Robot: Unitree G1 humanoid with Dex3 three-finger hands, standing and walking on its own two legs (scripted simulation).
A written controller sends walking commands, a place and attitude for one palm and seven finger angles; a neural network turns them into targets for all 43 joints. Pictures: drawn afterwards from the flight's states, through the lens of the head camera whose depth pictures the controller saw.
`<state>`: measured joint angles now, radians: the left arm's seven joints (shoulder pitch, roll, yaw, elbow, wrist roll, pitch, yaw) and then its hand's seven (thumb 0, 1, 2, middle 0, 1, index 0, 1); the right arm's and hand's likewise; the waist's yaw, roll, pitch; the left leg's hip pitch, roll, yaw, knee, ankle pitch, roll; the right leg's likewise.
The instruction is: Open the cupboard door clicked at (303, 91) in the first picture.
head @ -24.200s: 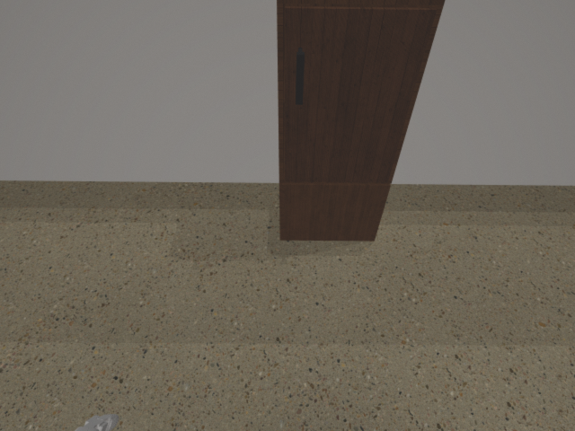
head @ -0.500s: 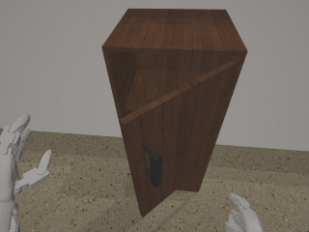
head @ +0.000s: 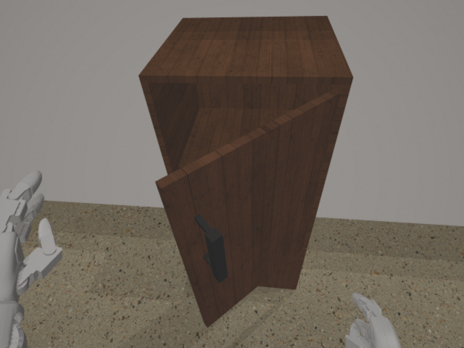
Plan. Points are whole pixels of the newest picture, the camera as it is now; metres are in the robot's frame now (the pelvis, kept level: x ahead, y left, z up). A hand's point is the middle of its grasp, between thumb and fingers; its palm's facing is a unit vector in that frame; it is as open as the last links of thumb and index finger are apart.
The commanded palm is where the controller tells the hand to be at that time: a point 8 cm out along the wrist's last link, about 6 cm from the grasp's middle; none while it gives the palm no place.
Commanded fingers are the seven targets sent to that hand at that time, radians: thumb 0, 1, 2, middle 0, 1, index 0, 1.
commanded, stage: step back with the hand held close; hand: left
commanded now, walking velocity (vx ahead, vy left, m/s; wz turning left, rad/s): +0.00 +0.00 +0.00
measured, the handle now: (210, 249) +0.28 +0.08 +0.03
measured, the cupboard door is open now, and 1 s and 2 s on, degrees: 44 44 44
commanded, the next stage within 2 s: stop stepping back and stand still in 0.94 s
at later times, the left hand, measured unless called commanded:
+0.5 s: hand (19, 276) +0.15 +0.28 +0.16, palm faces +0.32 -0.81 -0.50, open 7.4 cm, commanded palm +0.09 +0.33 +0.17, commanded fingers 0.00 0.90 0.90 -0.20 -0.30 -0.20 -0.30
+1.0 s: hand out of the picture +0.02 +0.35 +0.16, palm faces +0.46 -0.79 -0.39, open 7.4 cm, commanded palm -0.05 +0.39 +0.17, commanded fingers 0.00 0.90 0.90 -0.20 -0.30 -0.20 -0.30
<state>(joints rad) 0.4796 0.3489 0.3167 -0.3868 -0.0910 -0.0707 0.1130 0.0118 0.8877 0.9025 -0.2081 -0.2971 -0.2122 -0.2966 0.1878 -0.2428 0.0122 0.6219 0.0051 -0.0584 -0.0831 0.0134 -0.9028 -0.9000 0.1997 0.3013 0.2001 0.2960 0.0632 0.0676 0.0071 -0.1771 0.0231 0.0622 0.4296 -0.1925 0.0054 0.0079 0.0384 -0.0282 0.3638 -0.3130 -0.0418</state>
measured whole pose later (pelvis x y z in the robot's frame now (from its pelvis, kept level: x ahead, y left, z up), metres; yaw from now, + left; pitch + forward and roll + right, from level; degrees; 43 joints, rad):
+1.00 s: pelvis -0.19 +0.09 -0.02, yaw +0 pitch -3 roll -4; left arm 0.45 0.42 0.40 -0.51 -0.05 -0.18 0.17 0.01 0.89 0.90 -0.21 -0.30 -0.21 -0.30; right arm 0.16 -0.20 0.00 0.62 -0.01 -0.08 -0.08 0.01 -0.90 -0.90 0.20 0.30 0.20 0.30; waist 0.03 0.02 0.06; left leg -0.41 -0.02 0.06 0.54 -0.09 0.11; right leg -0.32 0.07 0.06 0.74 -0.40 0.02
